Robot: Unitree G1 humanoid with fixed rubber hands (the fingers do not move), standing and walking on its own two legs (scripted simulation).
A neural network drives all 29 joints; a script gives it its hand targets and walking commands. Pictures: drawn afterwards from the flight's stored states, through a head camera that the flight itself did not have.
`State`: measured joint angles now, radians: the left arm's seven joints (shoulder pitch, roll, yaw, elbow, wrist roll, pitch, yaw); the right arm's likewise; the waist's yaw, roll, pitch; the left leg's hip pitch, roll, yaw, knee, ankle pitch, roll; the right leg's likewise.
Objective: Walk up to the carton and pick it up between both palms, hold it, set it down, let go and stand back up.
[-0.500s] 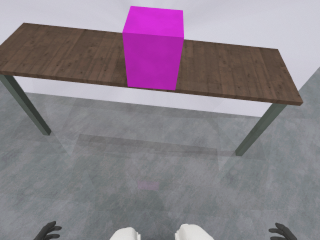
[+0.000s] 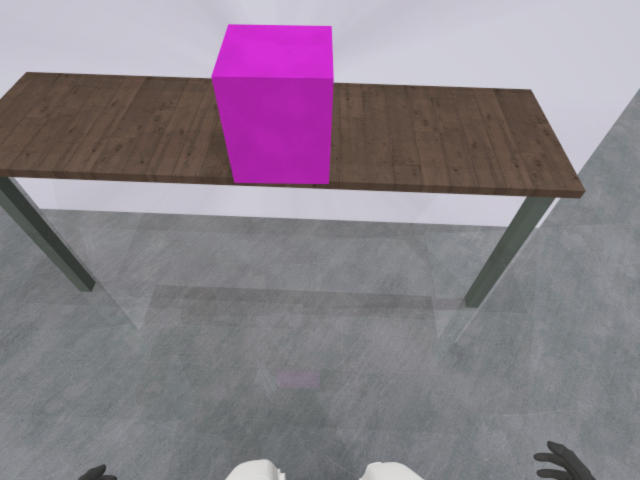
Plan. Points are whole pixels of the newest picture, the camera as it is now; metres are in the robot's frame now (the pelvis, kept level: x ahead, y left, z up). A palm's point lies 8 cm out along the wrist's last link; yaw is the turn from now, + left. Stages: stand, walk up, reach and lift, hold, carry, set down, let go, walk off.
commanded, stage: walk up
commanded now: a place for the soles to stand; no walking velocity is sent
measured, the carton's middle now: (280, 107) +0.80 +0.10 -0.01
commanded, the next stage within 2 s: none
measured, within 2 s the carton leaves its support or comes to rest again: neither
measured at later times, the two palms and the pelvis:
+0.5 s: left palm out of the picture +0.10 +0.32 -0.09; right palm out of the picture +0.11 -0.31 -0.09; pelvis +0.01 +0.01 +0.00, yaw -2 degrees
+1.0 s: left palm out of the picture +0.11 +0.31 -0.09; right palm out of the picture +0.10 -0.31 -0.09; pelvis +0.01 +0.01 +0.00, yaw -2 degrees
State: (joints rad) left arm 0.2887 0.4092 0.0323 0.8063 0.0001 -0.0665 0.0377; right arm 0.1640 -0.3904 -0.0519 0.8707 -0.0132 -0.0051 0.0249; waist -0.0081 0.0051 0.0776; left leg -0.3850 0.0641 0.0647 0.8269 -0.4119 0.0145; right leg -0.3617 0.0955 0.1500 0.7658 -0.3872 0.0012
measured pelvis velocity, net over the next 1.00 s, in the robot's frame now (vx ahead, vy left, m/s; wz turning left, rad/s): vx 0.01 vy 0.01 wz -0.04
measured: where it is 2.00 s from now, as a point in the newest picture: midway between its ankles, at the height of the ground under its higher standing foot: outside the picture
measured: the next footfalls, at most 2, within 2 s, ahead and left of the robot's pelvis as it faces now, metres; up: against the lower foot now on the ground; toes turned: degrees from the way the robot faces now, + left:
right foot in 1.90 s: +0.07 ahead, -0.13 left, +0.00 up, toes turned +5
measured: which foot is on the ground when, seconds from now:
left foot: down 0.00-1.00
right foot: down 0.00-1.00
